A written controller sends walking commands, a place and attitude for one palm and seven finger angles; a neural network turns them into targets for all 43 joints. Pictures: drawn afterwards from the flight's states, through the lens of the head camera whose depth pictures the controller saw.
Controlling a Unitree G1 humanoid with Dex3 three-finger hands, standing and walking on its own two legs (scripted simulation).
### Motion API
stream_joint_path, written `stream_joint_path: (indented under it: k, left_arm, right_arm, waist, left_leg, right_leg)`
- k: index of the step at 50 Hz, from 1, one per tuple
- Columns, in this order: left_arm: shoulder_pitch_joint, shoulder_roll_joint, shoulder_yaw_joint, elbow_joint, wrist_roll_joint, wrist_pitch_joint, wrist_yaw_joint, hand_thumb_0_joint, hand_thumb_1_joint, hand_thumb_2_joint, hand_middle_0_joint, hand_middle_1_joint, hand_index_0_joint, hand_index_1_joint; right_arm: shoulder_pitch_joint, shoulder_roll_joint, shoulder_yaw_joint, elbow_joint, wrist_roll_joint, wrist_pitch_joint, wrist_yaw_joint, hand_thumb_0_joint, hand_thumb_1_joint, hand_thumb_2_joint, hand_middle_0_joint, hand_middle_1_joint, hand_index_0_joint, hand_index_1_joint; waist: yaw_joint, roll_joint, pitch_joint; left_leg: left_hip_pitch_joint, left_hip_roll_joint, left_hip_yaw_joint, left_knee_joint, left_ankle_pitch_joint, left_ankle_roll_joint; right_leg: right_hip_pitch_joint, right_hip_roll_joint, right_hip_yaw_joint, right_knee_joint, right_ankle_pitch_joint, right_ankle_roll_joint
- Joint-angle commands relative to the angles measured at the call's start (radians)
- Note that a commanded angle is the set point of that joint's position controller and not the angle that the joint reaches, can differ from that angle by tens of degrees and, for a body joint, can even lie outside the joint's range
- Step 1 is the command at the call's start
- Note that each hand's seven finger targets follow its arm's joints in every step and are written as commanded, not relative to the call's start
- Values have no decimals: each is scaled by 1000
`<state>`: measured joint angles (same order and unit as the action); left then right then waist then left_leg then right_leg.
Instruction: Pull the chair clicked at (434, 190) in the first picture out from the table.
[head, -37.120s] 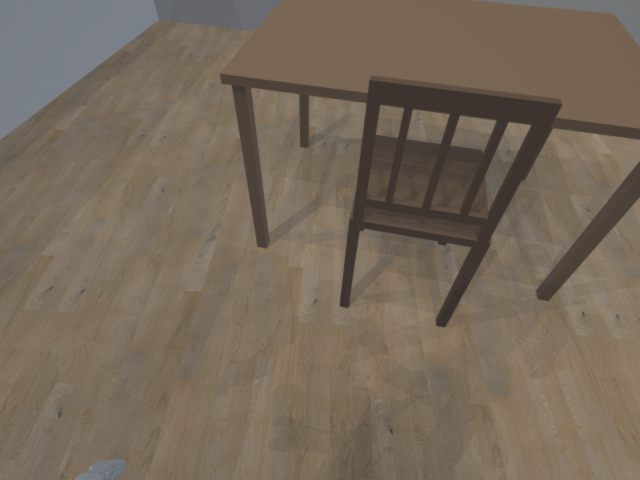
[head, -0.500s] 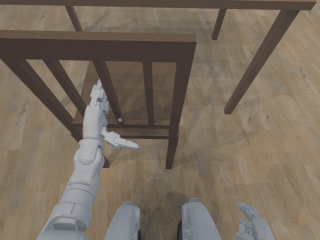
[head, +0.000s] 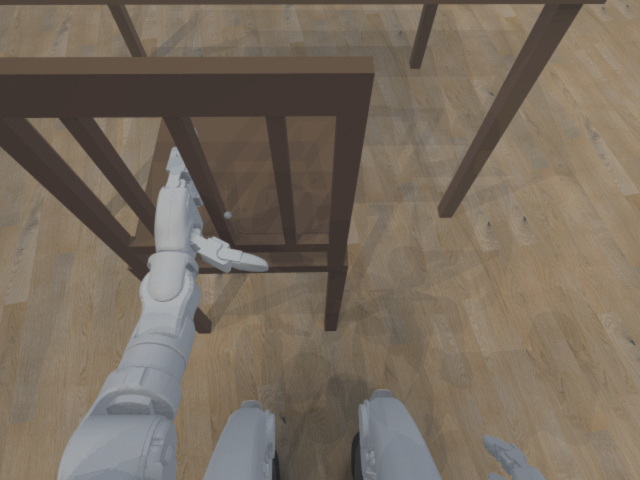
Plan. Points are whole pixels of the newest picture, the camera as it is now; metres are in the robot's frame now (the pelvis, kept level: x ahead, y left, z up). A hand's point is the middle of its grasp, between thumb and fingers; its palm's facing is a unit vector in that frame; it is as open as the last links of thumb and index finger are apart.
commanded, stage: push the fingers through the gap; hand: left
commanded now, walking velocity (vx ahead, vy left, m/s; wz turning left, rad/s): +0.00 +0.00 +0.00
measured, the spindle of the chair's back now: (208, 190) +0.46 +0.13 +0.04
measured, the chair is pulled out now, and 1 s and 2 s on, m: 0.16 0.16 0.21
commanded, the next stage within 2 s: hook a spindle and tug to test in 0.18 s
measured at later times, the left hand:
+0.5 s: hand (230, 217) +0.43 +0.10 +0.03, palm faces -0.02 -1.00 -0.03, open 16.4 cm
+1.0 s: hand (226, 215) +0.43 +0.11 +0.03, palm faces -0.01 -1.00 -0.02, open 8.5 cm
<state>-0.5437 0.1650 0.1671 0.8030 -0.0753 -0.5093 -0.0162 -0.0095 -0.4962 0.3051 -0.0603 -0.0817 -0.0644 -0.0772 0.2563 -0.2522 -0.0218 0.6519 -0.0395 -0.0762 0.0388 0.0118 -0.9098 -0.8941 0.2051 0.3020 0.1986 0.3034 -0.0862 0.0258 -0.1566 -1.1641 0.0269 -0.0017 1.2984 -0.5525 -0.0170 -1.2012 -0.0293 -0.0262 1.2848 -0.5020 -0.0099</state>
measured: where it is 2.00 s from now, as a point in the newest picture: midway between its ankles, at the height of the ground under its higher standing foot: outside the picture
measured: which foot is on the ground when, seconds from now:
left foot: down 0.00-1.00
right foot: down 0.00-1.00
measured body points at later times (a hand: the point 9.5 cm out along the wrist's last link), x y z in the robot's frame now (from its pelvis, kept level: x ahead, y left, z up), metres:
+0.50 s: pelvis +0.00 +0.01 +0.00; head +0.13 +0.00 +0.43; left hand +0.43 +0.16 +0.03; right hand +0.10 -0.25 -0.13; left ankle +0.03 +0.13 -0.61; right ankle +0.05 -0.12 -0.61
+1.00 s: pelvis +0.00 +0.00 +0.00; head +0.13 +0.00 +0.43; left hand +0.43 +0.16 +0.03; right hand +0.11 -0.26 -0.12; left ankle +0.03 +0.13 -0.61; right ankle +0.05 -0.12 -0.61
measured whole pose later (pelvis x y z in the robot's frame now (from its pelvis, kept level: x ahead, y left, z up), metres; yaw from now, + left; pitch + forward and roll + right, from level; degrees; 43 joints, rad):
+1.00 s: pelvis +0.00 +0.00 +0.00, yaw +0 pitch +24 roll +0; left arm -0.53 0.15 0.14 0.77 -0.08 -0.51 0.00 0.00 0.21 0.61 -0.48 -1.38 -0.44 -1.37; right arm 0.25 -0.26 -0.03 0.63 -0.04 -0.04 0.05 0.01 -0.91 -0.89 0.21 0.30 0.20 0.30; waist -0.08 0.03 -0.16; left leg -1.16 0.02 -0.01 1.30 -0.56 -0.01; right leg -1.19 -0.03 -0.03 1.28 -0.51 0.00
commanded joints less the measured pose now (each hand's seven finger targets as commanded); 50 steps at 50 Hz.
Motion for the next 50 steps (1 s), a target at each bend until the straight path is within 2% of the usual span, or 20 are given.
stream_joint_path:
  k: [1,3,5,8,10,14,16,18,21,24,26,29,30,34,36,39,40,46,49,50]
  left_arm:
    - [-372,115,20,-204,-7,-82,3,0,-500,300,-60,-80,-60,-80]
    - [-366,136,38,-221,-2,-95,7,0,-500,300,-60,-80,-60,-80]
    - [-348,110,18,-217,3,-96,8,0,-500,300,-60,-80,-60,-80]
    - [-326,113,23,-174,5,-85,6,0,-500,300,-60,-80,-60,-80]
    - [-361,120,28,-171,7,-82,9,0,-500,300,-60,-80,-60,-80]
    - [-354,127,34,-220,5,-91,11,0,-500,300,-60,-80,-60,-80]
    - [-344,84,-6,-215,6,-89,7,0,-500,300,-95,-190,-95,-190]
    - [-325,96,5,-209,5,-86,10,0,-500,300,-130,-299,-130,-299]
    - [-345,65,-23,-208,8,-79,13,0,-500,300,-183,-464,-183,-464]
    - [-332,99,8,-217,8,-80,24,0,-500,300,-236,-628,-236,-628]
    - [-358,71,-18,-227,12,-84,26,0,-500,300,-271,-738,-271,-738]
    - [-333,93,-1,-230,18,-89,33,0,-500,300,-324,-902,-324,-902]
    - [-335,71,-16,-220,16,-85,32,0,-444,324,-342,-957,-342,-957]
    - [-312,92,-2,-241,14,-86,26,0,-220,420,-412,-1176,-412,-1176]
    - [-322,69,-24,-246,6,-83,16,0,-108,468,-447,-1286,-447,-1286]
    - [-312,78,-18,-250,2,-79,9,0,60,540,-500,-1450,-500,-1450]
    - [-297,73,-18,-246,0,-78,9,0,116,564,-500,-1450,-500,-1450]
    - [-296,47,-48,-242,3,-76,4,0,452,708,-500,-1450,-500,-1450]
    - [-293,69,-29,-246,7,-79,8,0,620,780,-500,-1450,-500,-1450]
    - [-302,50,-51,-261,8,-80,6,0,676,804,-500,-1450,-500,-1450]
  right_arm:
    - [64,-138,-48,-96,8,-33,-15,0,-900,-900,200,300,200,300]
    - [69,-141,-52,-93,4,-35,-15,0,-900,-900,200,300,200,300]
    - [70,-139,-51,-94,2,-34,-10,0,-900,-900,200,300,200,300]
    - [70,-141,-51,-94,4,-25,-8,0,-900,-900,200,300,200,300]
    - [68,-144,-49,-95,5,-22,-10,0,-900,-900,200,300,200,300]
    - [70,-144,-51,-104,2,-21,-7,0,-900,-900,200,300,200,300]
    - [66,-142,-52,-102,3,-18,-3,0,-900,-900,200,300,200,300]
    - [67,-147,-54,-103,3,-12,-2,0,-900,-900,200,300,200,300]
    - [62,-144,-53,-105,4,-7,-1,0,-900,-900,200,300,200,300]
    - [62,-149,-53,-111,2,-3,-4,0,-900,-900,200,300,200,300]
    - [58,-141,-51,-106,1,-2,-1,0,-900,-900,200,300,200,300]
    - [60,-147,-54,-113,0,0,0,0,-900,-900,200,300,200,300]
    - [58,-142,-52,-112,0,2,1,0,-900,-900,200,300,200,300]
    - [62,-145,-54,-118,0,4,2,0,-900,-900,200,300,200,300]
    - [57,-140,-51,-117,3,7,2,0,-900,-900,200,300,200,300]
    - [59,-142,-53,-119,6,7,0,0,-900,-900,200,300,200,300]
    - [59,-141,-52,-121,6,7,1,0,-900,-900,200,300,200,300]
    - [63,-143,-56,-118,7,10,4,0,-900,-900,200,300,200,300]
    - [66,-147,-57,-122,6,12,4,0,-900,-900,200,300,200,300]
    - [63,-143,-55,-122,7,13,7,0,-900,-900,200,300,200,300]
  waist:
    - [-21,-43,-456]
    - [-11,-24,-486]
    - [-12,2,-486]
    - [-14,-41,-448]
    - [-21,-32,-441]
    - [-7,0,-493]
    - [-17,6,-478]
    - [-15,-27,-471]
    - [-21,-6,-448]
    - [-14,-29,-468]
    - [-20,2,-454]
    - [-12,-18,-474]
    - [-19,-20,-471]
    - [-11,-35,-494]
    - [-18,-31,-476]
    - [-17,-29,-469]
    - [-9,-22,-474]
    - [-20,-21,-458]
    - [-13,-23,-470]
    - [-12,17,-475]
  left_leg:
    - [183,-60,14,-154,181,35]
    - [209,-59,12,-152,214,33]
    - [232,-57,9,-152,237,29]
    - [196,-57,10,-154,214,31]
    - [200,-57,7,-156,207,33]
    - [243,-56,3,-155,252,27]
    - [259,-52,0,-154,257,25]
    - [242,-52,0,-157,243,26]
    - [248,-51,-3,-160,233,26]
    - [243,-52,-3,-158,238,28]
    - [253,-53,-2,-157,235,26]
    - [256,-51,-6,-156,252,27]
    - [244,-54,2,-150,248,29]
    - [240,-54,3,-149,264,32]
    - [230,-55,11,-148,250,34]
    - [235,-53,8,-150,250,33]
    - [234,-54,9,-152,255,32]
    - [249,-50,3,-150,266,31]
    - [249,-51,1,-150,275,31]
    - [267,-52,1,-151,282,28]
  right_leg:
    - [347,46,22,-189,204,-9]
    - [352,47,18,-177,235,-12]
    - [331,48,7,-169,251,-14]
    - [337,48,9,-176,233,-12]
    - [319,48,7,-177,221,-13]
    - [323,50,0,-161,256,-17]
    - [302,50,-6,-162,253,-17]
    - [316,50,-5,-167,245,-16]
    - [289,50,-10,-169,226,-17]
    - [306,51,-7,-167,233,-17]
    - [291,48,-9,-169,228,-18]
    - [301,50,-10,-161,240,-20]
    - [309,47,-5,-166,248,-17]
    - [342,49,-1,-166,272,-18]
    - [346,46,3,-175,268,-16]
    - [338,47,2,-177,264,-18]
    - [346,46,3,-176,269,-18]
    - [315,47,-6,-173,267,-19]
    - [324,47,-6,-168,276,-21]
    - [310,46,-8,-166,276,-23]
